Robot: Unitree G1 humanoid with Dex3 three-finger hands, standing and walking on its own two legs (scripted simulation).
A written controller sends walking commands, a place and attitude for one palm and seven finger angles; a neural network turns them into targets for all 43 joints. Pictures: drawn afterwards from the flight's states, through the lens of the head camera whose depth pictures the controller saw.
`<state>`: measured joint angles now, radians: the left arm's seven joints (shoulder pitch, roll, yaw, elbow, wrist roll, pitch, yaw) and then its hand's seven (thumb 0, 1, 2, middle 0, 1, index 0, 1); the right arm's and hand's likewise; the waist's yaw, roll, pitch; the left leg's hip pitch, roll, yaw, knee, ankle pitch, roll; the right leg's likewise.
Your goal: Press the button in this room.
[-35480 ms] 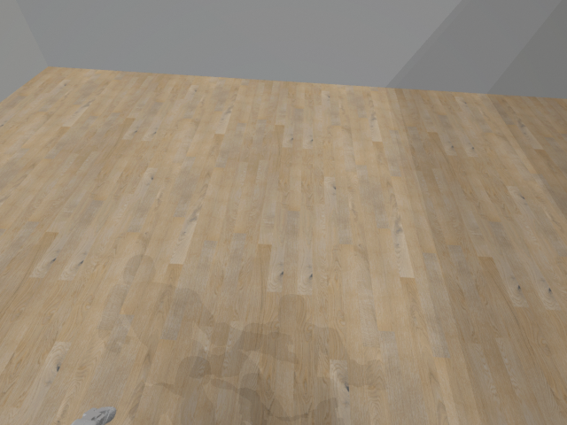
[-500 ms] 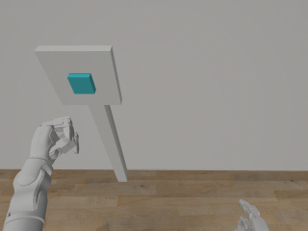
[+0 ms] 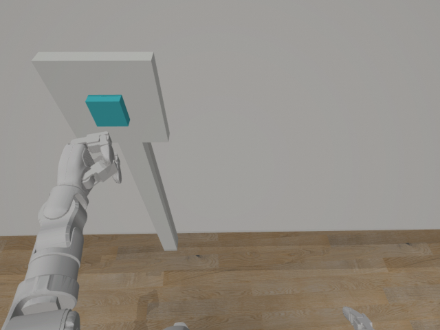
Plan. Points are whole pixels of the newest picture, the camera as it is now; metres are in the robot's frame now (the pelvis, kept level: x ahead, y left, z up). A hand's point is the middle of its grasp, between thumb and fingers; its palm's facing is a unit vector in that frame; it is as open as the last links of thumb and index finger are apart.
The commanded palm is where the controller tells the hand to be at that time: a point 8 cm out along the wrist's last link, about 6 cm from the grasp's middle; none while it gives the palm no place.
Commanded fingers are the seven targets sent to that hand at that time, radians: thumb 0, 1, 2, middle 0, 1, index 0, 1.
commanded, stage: aim a knuckle at the button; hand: left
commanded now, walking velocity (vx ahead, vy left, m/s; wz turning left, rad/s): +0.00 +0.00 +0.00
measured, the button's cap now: (109, 109) +0.50 +0.24 +0.12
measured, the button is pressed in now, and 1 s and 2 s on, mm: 0 0 0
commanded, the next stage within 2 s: press the button with the knuckle in 1.56 s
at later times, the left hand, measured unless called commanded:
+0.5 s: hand (114, 158) +0.41 +0.21 +0.08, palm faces +0.04 -1.00 -0.01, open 3.1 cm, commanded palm +0.38 +0.26 +0.09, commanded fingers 0.00 0.90 0.90 -1.30 -1.50 -1.30 -1.50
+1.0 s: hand (114, 156) +0.40 +0.21 +0.09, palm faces +0.04 -1.00 -0.02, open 3.1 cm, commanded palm +0.38 +0.25 +0.09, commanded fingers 0.00 0.90 0.90 -1.30 -1.50 -1.30 -1.50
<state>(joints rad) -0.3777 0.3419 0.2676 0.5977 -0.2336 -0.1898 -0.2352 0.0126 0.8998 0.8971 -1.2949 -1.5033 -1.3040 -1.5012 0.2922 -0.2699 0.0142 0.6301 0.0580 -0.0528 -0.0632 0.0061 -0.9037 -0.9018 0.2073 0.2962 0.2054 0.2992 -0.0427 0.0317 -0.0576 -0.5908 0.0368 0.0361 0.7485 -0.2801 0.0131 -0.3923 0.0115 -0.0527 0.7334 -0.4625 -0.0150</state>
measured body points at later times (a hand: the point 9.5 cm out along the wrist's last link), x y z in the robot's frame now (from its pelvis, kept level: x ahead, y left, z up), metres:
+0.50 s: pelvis +0.00 +0.00 -0.01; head +0.05 +0.01 +0.44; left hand +0.40 +0.27 +0.09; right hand +0.06 -0.27 -0.12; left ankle +0.06 +0.11 -0.71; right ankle -0.06 -0.11 -0.71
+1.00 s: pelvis +0.00 +0.00 -0.01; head +0.04 +0.00 +0.44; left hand +0.40 +0.26 +0.10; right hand +0.08 -0.26 -0.12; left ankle +0.06 +0.11 -0.71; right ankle -0.06 -0.11 -0.71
